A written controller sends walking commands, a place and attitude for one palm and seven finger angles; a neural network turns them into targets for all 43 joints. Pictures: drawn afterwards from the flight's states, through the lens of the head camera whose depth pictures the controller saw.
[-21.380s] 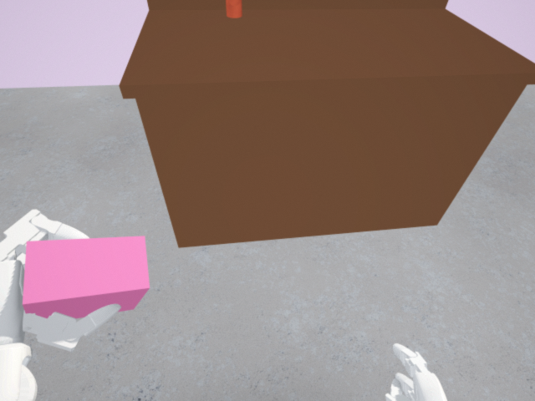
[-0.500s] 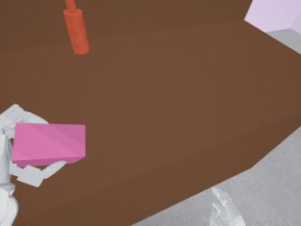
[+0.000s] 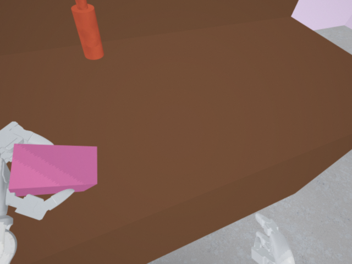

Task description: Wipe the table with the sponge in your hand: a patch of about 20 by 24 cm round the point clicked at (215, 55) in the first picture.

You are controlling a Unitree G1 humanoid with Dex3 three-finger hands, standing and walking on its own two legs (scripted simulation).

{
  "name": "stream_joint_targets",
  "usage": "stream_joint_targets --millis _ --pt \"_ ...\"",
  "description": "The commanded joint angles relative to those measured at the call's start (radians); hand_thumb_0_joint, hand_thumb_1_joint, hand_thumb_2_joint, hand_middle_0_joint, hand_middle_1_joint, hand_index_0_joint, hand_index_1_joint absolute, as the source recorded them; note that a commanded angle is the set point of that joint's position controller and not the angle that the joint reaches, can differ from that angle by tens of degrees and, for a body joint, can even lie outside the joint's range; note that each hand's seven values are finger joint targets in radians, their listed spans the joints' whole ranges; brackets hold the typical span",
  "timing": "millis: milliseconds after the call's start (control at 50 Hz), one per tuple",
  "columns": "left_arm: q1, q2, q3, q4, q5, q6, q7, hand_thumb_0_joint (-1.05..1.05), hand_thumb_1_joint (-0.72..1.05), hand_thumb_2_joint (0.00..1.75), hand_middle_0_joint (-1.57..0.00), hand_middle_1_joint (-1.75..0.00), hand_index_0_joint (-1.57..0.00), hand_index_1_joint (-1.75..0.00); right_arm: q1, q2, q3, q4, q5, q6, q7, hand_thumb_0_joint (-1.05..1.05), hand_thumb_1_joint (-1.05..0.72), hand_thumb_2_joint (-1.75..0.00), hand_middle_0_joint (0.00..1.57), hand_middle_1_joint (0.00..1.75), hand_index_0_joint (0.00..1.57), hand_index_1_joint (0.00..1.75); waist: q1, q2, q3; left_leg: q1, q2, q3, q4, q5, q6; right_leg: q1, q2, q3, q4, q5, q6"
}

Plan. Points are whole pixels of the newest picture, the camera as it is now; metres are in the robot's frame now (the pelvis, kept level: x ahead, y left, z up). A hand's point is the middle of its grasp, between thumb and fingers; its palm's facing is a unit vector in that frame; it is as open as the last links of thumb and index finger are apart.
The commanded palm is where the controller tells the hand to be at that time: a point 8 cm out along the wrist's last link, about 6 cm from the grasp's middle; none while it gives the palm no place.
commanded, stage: look again from close up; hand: left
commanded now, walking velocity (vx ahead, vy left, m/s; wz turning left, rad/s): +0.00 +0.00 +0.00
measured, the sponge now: (66, 171) +0.23 +0.22 +0.14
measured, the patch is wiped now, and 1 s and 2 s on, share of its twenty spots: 0.00 0.00 0.00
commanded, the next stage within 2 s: shuffle to correct the standing spot in 0.12 s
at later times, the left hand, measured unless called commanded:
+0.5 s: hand (50, 172) +0.22 +0.23 +0.16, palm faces +0.39 -0.84 -0.37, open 10.3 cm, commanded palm +0.16 +0.26 +0.17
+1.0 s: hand (90, 182) +0.21 +0.16 +0.16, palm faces +0.33 -0.85 -0.41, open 10.3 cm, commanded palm +0.15 +0.21 +0.17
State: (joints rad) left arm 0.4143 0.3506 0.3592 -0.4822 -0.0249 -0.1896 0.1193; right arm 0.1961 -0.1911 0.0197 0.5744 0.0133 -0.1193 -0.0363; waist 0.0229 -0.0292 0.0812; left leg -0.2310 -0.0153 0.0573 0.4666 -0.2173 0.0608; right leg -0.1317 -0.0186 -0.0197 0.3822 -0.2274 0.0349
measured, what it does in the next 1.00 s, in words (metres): shifts its weight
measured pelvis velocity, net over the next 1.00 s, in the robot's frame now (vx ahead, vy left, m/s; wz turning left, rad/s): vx -0.01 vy -0.07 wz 0.00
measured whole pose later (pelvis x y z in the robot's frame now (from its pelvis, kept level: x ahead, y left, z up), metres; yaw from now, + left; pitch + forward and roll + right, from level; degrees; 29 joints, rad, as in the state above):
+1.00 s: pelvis -0.01 -0.07 -0.01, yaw +0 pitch +0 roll -1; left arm 0.50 0.39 0.38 -0.57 -0.09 -0.14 0.10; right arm 0.19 -0.21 -0.02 0.55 0.02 -0.08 -0.04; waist -0.01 0.00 0.08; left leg -0.30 0.09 0.00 0.53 -0.23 -0.04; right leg -0.20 0.09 -0.06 0.46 -0.25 -0.07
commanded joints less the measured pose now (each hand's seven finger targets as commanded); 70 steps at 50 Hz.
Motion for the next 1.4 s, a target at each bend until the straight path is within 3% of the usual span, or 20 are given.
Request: stream_joint_targets --millis 0,20,100,220,300,320,360,400,420,440,500,520,600,620,800,820,1100,1200,1280,1380 --pt "-0.045 0.17 0.103 -0.212 -0.002 -0.059 0.021 0.0 0.1 1.3 -1.2 -1.6 -1.2 -1.6 -0.092 -0.128 -0.055 -0.149 0.009 -0.057 -0.007 0.0 -0.9 -0.9 0.2 0.3 0.2 0.3 -0.004 0.073 -0.165 0.052 0.111 -0.113 -0.111 0.086 -0.043 0.033 -0.033 0.039 -0.025 0.159 -0.05" --pt "-0.03 0.136 0.075 -0.191 -0.009 -0.061 0.017 0.0 0.1 1.3 -1.2 -1.6 -1.2 -1.6 -0.075 -0.128 -0.056 -0.145 0.004 -0.05 -0.009 0.0 -0.9 -0.9 0.2 0.3 0.2 0.3 -0.007 0.086 -0.16 0.047 0.112 -0.122 -0.114 0.08 -0.038 0.034 -0.037 0.029 -0.031 0.152 -0.051" --pt "-0.037 0.17 0.103 -0.211 -0.003 -0.055 0.023 0.0 0.1 1.3 -1.2 -1.6 -1.2 -1.6 -0.09 -0.129 -0.057 -0.144 0.009 -0.053 -0.009 0.0 -0.9 -0.9 0.2 0.3 0.2 0.3 -0.006 0.085 -0.172 0.06 0.11 -0.113 -0.101 0.129 -0.043 0.038 -0.038 0.042 -0.025 0.184 -0.051" --pt "-0.025 0.138 0.072 -0.199 -0.013 -0.052 0.017 0.0 0.1 1.3 -1.2 -1.6 -1.2 -1.6 -0.075 -0.123 -0.054 -0.141 0.006 -0.043 -0.013 0.0 -0.9 -0.9 0.2 0.3 0.2 0.3 -0.009 0.09 -0.157 0.059 0.118 -0.13 -0.121 0.116 -0.043 0.031 -0.035 0.022 -0.03 0.156 -0.051" --pt "-0.046 0.181 0.11 -0.225 -0.014 -0.043 0.018 0.0 0.1 1.3 -1.2 -1.6 -1.2 -1.6 -0.096 -0.118 -0.056 -0.148 0.013 -0.043 -0.011 0.0 -0.9 -0.9 0.2 0.3 0.2 0.3 -0.008 0.107 -0.157 0.09 0.146 -0.127 -0.139 0.171 -0.058 0.013 -0.017 0.017 -0.007 0.139 -0.04" --pt "-0.041 0.142 0.076 -0.213 -0.022 -0.044 0.011 0.0 0.1 1.3 -1.2 -1.6 -1.2 -1.6 -0.075 -0.12 -0.057 -0.151 0.008 -0.035 -0.011 0.0 -0.9 -0.9 0.2 0.3 0.2 0.3 -0.011 0.126 -0.15 0.075 0.152 -0.145 -0.149 0.165 -0.057 0.018 -0.012 0.001 -0.01 0.118 -0.04" --pt "-0.062 0.162 0.082 -0.243 -0.023 -0.043 0.011 0.0 0.1 1.3 -1.2 -1.6 -1.2 -1.6 -0.079 -0.122 -0.065 -0.16 0.01 -0.038 -0.008 0.0 -0.9 -0.9 0.2 0.3 0.2 0.3 -0.01 0.139 -0.148 0.082 0.169 -0.155 -0.146 0.208 -0.065 0.016 -0.013 0.002 -0.002 0.112 -0.041" --pt "-0.043 0.177 0.107 -0.244 -0.019 -0.038 0.013 0.0 0.1 1.3 -1.2 -1.6 -1.2 -1.6 -0.09 -0.121 -0.062 -0.158 0.013 -0.039 -0.002 0.0 -0.9 -0.9 0.2 0.3 0.2 0.3 -0.009 0.15 -0.158 0.082 0.176 -0.139 -0.154 0.155 -0.061 0.006 -0.004 0.003 0.008 0.083 -0.039" --pt "-0.035 0.135 0.067 -0.237 -0.028 -0.038 0.006 0.0 0.1 1.3 -1.2 -1.6 -1.2 -1.6 -0.074 -0.115 -0.061 -0.165 0.01 -0.033 -0.002 0.0 -0.9 -0.9 0.2 0.3 0.2 0.3 -0.013 0.163 -0.148 0.07 0.179 -0.159 -0.163 0.128 -0.057 0.007 -0.001 -0.011 0.003 0.06 -0.039" --pt "-0.051 0.17 0.092 -0.26 -0.027 -0.039 0.01 0.0 0.1 1.3 -1.2 -1.6 -1.2 -1.6 -0.08 -0.121 -0.069 -0.17 0.011 -0.036 -0.001 0.0 -0.9 -0.9 0.2 0.3 0.2 0.3 -0.01 0.17 -0.15 0.068 0.192 -0.167 -0.16 0.13 -0.058 0.013 -0.008 -0.005 -0.002 0.062 -0.039" --pt "0.002 0.183 0.12 -0.241 -0.028 -0.033 0.01 0.0 0.1 1.3 -1.2 -1.6 -1.2 -1.6 -0.089 -0.117 -0.065 -0.169 0.014 -0.035 0.006 0.0 -0.9 -0.9 0.2 0.3 0.2 0.3 -0.008 0.098 -0.165 0.064 0.182 -0.131 -0.12 0.095 -0.045 0.013 -0.009 0.011 -0.029 0.102 -0.039" --pt "0.004 0.142 0.08 -0.235 -0.038 -0.032 0.004 0.0 0.1 1.3 -1.2 -1.6 -1.2 -1.6 -0.076 -0.113 -0.063 -0.174 0.012 -0.027 0.004 0.0 -0.9 -0.9 0.2 0.3 0.2 0.3 -0.014 0.106 -0.158 0.045 0.174 -0.144 -0.119 0.069 -0.041 0.022 -0.013 0.006 -0.037 0.107 -0.043" --pt "-0.013 0.187 0.12 -0.255 -0.039 -0.027 0.008 0.0 0.1 1.3 -1.2 -1.6 -1.2 -1.6 -0.091 -0.118 -0.07 -0.168 0.014 -0.029 0.002 0.0 -0.9 -0.9 0.2 0.3 0.2 0.3 -0.014 0.084 -0.161 0.055 0.166 -0.111 -0.068 0.082 -0.043 -0.014 -0.026 0.053 -0.042 0.161 -0.051" --pt "-0.011 0.147 0.084 -0.244 -0.048 -0.027 0.003 0.0 0.1 1.3 -1.2 -1.6 -1.2 -1.6 -0.075 -0.115 -0.069 -0.169 0.012 -0.023 0.0 0.0 -0.9 -0.9 0.2 0.3 0.2 0.3 -0.02 0.104 -0.162 0.047 0.161 -0.118 -0.064 0.075 -0.038 -0.006 -0.031 0.046 -0.042 0.163 -0.056" --pt "0.037 0.205 0.137 -0.285 -0.059 -0.015 0.005 0.0 0.1 1.3 -1.2 -1.6 -1.2 -1.6 -0.092 -0.121 -0.081 -0.171 0.015 -0.02 -0.006 0.0 -0.9 -0.9 0.2 0.3 0.2 0.3 -0.018 0.071 -0.19 0.062 0.151 -0.091 0.026 0.145 -0.039 -0.041 -0.059 0.097 -0.027 0.249 -0.067" --pt "0.047 0.172 0.11 -0.267 -0.067 -0.014 0.002 0.0 0.1 1.3 -1.2 -1.6 -1.2 -1.6 -0.071 -0.118 -0.077 -0.172 0.013 -0.013 -0.006 0.0 -0.9 -0.9 0.2 0.3 0.2 0.3 -0.021 0.057 -0.181 0.043 0.146 -0.096 0.033 0.134 -0.036 -0.036 -0.064 0.083 -0.028 0.233 -0.073" --pt "0.068 0.22 0.151 -0.295 -0.074 -0.009 0.011 0.0 0.1 1.3 -1.2 -1.6 -1.2 -1.6 -0.088 -0.124 -0.078 -0.168 0.014 -0.016 -0.016 0.0 -0.9 -0.9 0.2 0.3 0.2 0.3 -0.025 0.055 -0.151 0.025 0.149 -0.097 0.037 0.038 -0.035 -0.095 -0.07 0.119 -0.031 0.163 -0.066" --pt "0.063 0.217 0.145 -0.322 -0.073 -0.011 0.012 0.0 0.1 1.3 -1.2 -1.6 -1.2 -1.6 -0.087 -0.123 -0.076 -0.168 0.012 -0.018 -0.014 0.0 -0.9 -0.9 0.2 0.3 0.2 0.3 -0.024 0.105 -0.17 0.032 0.166 -0.116 0.013 0.098 -0.031 -0.07 -0.061 0.101 -0.006 0.192 -0.07" --pt "0.055 0.22 0.148 -0.309 -0.071 -0.012 0.007 0.0 0.1 1.3 -1.2 -1.6 -1.2 -1.6 -0.071 -0.124 -0.077 -0.172 0.008 -0.013 -0.013 0.0 -0.9 -0.9 0.2 0.3 0.2 0.3 -0.018 0.079 -0.16 -0.004 0.182 -0.122 0.011 0.087 -0.027 -0.044 -0.055 0.087 -0.012 0.183 -0.054" --pt "0.046 0.213 0.141 -0.32 -0.075 -0.01 0.007 0.0 0.1 1.3 -1.2 -1.6 -1.2 -1.6 -0.068 -0.123 -0.079 -0.172 0.011 -0.013 -0.01 0.0 -0.9 -0.9 0.2 0.3 0.2 0.3 -0.023 0.082 -0.167 0.011 0.166 -0.115 0.027 0.065 -0.036 -0.062 -0.068 0.104 -0.015 0.186 -0.078"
